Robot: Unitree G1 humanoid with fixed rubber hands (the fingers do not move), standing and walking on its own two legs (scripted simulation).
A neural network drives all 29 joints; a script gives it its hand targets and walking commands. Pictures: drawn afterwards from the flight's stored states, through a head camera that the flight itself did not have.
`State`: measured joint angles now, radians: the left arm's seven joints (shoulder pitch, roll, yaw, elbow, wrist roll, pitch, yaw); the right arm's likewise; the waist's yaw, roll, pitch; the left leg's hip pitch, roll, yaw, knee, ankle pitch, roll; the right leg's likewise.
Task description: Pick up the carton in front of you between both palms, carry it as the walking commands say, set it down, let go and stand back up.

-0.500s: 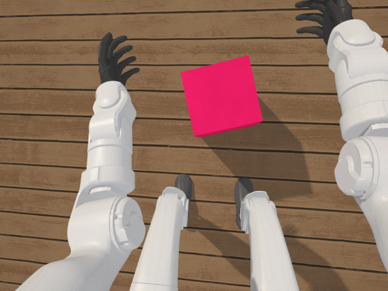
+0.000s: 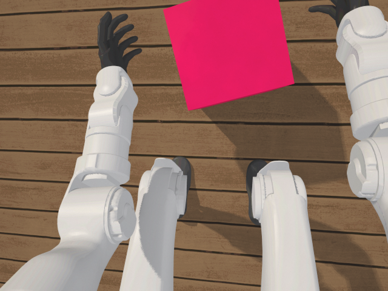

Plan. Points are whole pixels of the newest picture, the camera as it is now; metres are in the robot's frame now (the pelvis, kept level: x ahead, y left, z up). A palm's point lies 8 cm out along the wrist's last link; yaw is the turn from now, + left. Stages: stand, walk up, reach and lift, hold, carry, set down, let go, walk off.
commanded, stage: reach and lift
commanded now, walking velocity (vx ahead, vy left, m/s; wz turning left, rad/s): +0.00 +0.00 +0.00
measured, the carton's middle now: (227, 58) +0.52 -0.04 -0.35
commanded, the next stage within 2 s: none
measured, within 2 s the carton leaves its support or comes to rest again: leaves its support in 1.14 s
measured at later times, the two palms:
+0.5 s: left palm (139, 65) +0.51 +0.16 -0.28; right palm (306, 31) +0.55 -0.21 -0.29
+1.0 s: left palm (154, 60) +0.51 +0.12 -0.27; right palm (297, 31) +0.54 -0.18 -0.28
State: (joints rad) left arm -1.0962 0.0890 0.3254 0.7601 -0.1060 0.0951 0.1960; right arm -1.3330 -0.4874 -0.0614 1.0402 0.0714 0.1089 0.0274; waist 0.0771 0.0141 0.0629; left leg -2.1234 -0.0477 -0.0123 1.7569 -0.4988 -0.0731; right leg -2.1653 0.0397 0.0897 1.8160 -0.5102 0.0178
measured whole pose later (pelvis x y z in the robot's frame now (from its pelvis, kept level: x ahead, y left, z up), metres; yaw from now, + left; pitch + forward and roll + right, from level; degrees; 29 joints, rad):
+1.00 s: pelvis -0.02 +0.00 -0.10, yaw +0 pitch +37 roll +5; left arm -1.47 0.11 0.37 1.10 -0.09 0.07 0.22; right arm -1.64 -0.44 0.09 1.32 0.11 0.10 -0.01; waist 0.05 0.06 0.37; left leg -2.24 -0.08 -0.02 2.13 -0.53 -0.10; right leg -2.28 0.01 0.07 2.19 -0.55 0.00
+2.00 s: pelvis +0.00 +0.01 +0.06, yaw -5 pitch +41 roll +2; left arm -0.86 -0.13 0.52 0.55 0.17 0.33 0.12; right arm -0.96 -0.07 -0.31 0.74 -0.19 0.39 -0.02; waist 0.04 0.03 -0.19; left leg -1.83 -0.11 -0.10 1.62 -0.51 -0.08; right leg -1.85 0.10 0.10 1.63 -0.49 0.05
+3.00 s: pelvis +0.10 +0.01 +0.30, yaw -6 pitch +2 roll +0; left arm -0.26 -0.15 0.26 0.41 0.23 0.50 0.03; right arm -0.22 0.14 -0.23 0.40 -0.23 0.56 -0.05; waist 0.00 0.01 -0.12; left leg -0.27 -0.05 -0.15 0.49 -0.25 -0.01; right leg -0.27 0.04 0.14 0.48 -0.24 0.02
